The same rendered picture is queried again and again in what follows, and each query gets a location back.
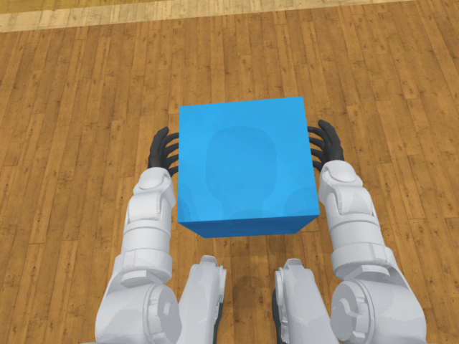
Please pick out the robot left upper arm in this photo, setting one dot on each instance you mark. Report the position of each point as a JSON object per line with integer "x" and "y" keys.
{"x": 148, "y": 314}

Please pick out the carton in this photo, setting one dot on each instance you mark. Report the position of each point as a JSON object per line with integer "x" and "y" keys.
{"x": 245, "y": 168}

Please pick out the robot right forearm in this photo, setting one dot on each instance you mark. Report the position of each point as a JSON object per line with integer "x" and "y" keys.
{"x": 359, "y": 251}

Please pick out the robot left thigh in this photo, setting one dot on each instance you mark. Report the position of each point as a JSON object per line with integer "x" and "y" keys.
{"x": 203, "y": 291}

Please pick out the robot left forearm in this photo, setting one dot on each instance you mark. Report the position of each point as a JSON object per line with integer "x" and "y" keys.
{"x": 144, "y": 258}

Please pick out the robot right foot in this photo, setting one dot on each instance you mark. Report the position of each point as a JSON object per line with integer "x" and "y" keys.
{"x": 277, "y": 319}

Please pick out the robot right hand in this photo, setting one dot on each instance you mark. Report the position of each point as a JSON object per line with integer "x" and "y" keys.
{"x": 330, "y": 145}

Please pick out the robot right upper arm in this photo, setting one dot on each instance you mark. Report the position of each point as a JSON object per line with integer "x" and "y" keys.
{"x": 367, "y": 312}

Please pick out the robot left hand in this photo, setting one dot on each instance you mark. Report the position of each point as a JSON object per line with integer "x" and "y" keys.
{"x": 159, "y": 152}

